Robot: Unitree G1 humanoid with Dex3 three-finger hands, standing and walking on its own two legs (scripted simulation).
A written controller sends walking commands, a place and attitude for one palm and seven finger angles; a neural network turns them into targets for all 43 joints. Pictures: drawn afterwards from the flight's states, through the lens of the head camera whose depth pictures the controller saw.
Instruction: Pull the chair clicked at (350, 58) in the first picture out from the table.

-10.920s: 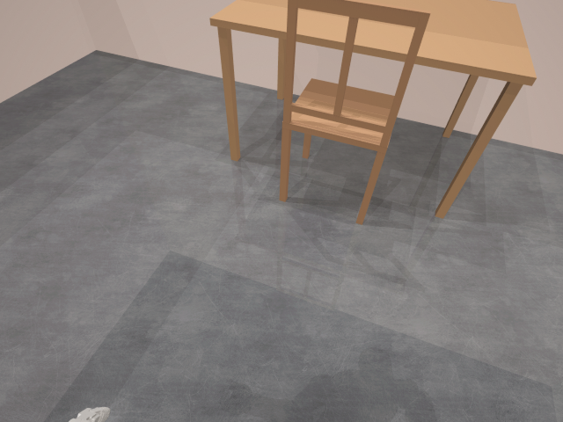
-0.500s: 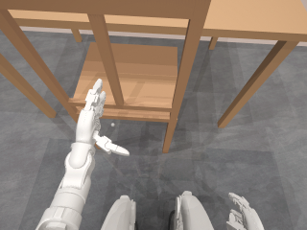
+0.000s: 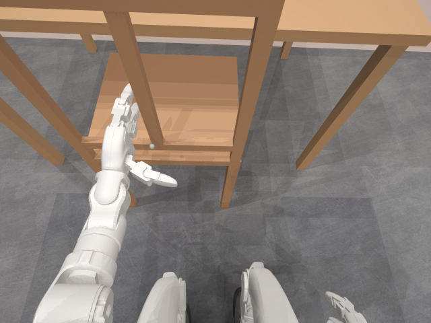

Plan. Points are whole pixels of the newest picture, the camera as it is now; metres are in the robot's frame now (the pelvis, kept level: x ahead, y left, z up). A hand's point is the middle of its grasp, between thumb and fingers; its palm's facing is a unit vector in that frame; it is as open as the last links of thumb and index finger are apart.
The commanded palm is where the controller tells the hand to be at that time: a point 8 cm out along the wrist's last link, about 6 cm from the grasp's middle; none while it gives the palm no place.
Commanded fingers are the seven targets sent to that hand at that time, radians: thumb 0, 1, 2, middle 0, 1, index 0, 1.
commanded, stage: push the fingers through the gap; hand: left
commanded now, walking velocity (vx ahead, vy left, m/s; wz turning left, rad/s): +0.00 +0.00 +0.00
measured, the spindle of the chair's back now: (143, 95) +0.51 +0.12 +0.06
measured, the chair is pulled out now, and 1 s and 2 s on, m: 0.00 0.00 0.00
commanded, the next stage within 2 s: hook a spindle and tug to test in 0.94 s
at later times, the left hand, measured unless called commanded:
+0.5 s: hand (158, 121) +0.48 +0.10 +0.02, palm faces -0.04 -1.00 -0.05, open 17.0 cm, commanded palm +0.46 +0.15 +0.02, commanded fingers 0.00 -0.50 0.30 -0.06 -0.08 -0.06 -0.08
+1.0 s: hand (158, 119) +0.48 +0.10 +0.03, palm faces -0.04 -1.00 -0.04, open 16.9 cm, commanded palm +0.45 +0.15 +0.02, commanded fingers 0.00 -0.50 0.30 -0.06 -0.08 -0.06 -0.08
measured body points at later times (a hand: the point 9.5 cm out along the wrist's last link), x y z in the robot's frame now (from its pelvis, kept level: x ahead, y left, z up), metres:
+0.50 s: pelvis +0.00 +0.00 -0.01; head +0.15 +0.00 +0.42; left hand +0.48 +0.16 +0.03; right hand +0.05 -0.26 -0.13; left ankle +0.01 +0.10 -0.62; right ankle +0.05 -0.12 -0.62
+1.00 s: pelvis +0.00 +0.00 +0.00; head +0.15 +0.00 +0.42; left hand +0.48 +0.15 +0.03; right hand +0.04 -0.26 -0.13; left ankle +0.01 +0.10 -0.62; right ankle +0.05 -0.12 -0.62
